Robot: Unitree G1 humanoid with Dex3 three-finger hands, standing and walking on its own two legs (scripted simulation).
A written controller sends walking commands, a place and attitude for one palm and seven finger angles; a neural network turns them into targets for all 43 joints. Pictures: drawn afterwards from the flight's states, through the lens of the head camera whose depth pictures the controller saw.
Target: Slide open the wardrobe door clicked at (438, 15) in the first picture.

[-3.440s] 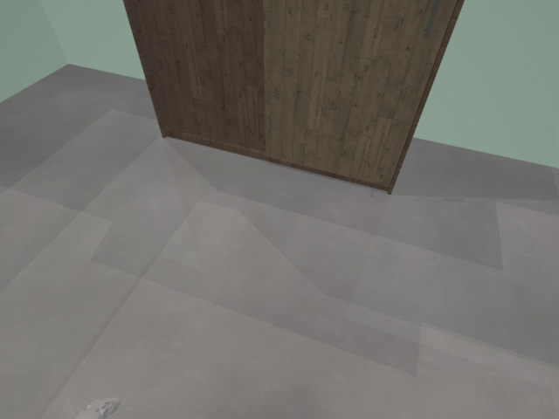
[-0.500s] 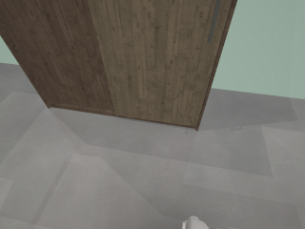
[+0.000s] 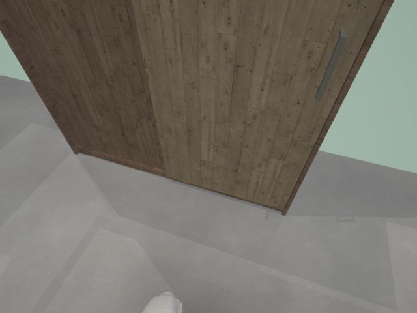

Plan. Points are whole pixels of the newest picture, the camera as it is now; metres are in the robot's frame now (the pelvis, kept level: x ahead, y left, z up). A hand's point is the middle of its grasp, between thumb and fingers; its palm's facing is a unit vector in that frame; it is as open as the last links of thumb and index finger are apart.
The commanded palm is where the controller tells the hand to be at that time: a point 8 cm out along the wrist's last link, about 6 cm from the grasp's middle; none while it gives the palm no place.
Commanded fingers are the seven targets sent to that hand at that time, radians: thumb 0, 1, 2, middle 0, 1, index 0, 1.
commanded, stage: turn to face it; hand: right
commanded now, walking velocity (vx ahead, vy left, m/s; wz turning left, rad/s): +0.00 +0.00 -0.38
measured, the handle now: (329, 67) +0.72 -0.28 +0.11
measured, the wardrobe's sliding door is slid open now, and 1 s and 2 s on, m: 0.00 0.00 0.00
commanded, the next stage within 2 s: take the last steps up to it in 0.42 s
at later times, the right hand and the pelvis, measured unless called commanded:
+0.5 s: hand out of the picture +0.07 -0.20 -0.19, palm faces +0.24 +0.95 -0.17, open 7.3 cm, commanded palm none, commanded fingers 0.00 -0.90 -0.90 0.20 0.30 0.20 0.30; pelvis +0.04 -0.01 -0.01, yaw -10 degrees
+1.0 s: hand out of the picture +0.03 -0.13 -0.16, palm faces +0.33 +0.92 -0.19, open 7.3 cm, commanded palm none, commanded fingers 0.00 -0.90 -0.90 0.20 0.30 0.20 0.30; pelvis +0.11 +0.02 +0.01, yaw -14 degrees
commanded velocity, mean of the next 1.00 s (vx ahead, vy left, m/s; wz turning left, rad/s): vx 0.15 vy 0.01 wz -0.18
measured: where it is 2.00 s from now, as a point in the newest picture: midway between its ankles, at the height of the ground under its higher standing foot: (229, 301)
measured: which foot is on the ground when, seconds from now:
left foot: up 0.00-0.04, down 0.06-0.42, up 0.44-0.80, down 0.82-1.00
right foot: down 0.00-0.08, up 0.10-0.38, down 0.40-0.84, up 0.86-1.00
